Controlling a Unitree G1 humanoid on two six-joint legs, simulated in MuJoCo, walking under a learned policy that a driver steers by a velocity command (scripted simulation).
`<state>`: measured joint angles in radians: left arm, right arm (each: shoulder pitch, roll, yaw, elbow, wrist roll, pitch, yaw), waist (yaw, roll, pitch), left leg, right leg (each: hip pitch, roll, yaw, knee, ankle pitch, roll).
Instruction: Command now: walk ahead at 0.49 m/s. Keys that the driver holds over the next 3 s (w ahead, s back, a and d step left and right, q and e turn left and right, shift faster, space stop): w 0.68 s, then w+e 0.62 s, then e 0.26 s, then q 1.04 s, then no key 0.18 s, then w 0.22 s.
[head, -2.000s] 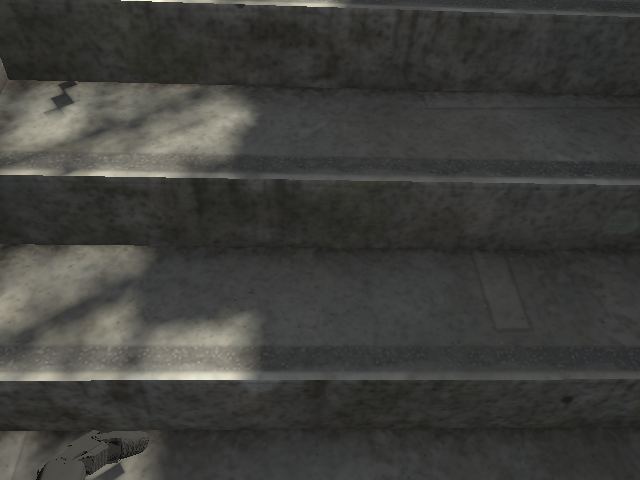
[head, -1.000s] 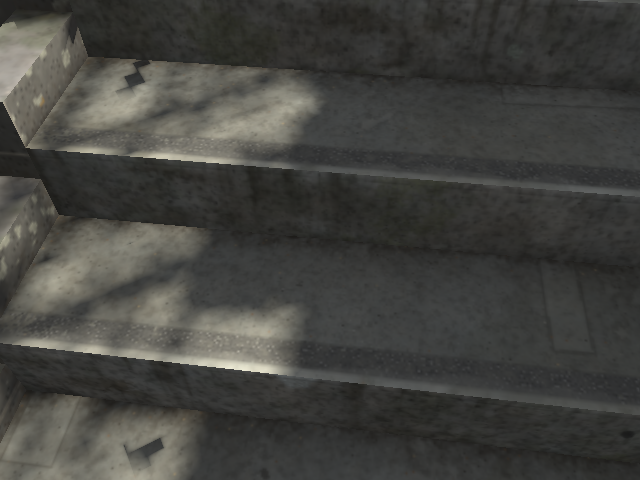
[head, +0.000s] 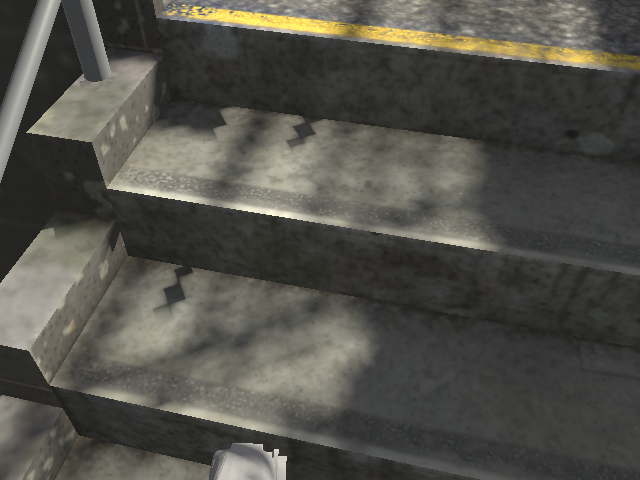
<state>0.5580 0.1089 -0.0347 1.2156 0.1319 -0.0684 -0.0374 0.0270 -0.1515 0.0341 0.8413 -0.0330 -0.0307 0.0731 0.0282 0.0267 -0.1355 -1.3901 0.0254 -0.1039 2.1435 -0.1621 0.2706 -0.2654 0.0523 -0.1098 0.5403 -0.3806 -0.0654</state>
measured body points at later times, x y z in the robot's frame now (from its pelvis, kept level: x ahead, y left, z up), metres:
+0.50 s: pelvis +0.31 +0.06 +0.18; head +0.31 +0.06 +0.63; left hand +0.48 +0.26 +0.06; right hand +0.18 -0.14 +0.03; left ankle +0.28 +0.14 -0.55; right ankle +0.39 -0.08 -0.20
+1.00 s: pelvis +0.60 +0.03 +0.34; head +0.59 +0.03 +0.79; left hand +0.49 +0.22 +0.19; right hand +0.74 -0.20 +0.23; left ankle +0.68 +0.16 -0.07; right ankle +0.53 -0.05 -0.37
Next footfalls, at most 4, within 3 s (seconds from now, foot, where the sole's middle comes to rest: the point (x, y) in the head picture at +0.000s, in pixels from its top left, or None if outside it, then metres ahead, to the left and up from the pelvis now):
0.20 left None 0.32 0.14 -0.59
0.68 right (382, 387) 0.57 -0.06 -0.41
1.16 left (278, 165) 0.93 0.14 -0.23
1.78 right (492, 39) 1.09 -0.25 -0.06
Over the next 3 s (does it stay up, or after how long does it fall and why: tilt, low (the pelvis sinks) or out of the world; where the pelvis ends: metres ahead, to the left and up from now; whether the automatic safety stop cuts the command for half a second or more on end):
stays up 1.07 -0.08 0.71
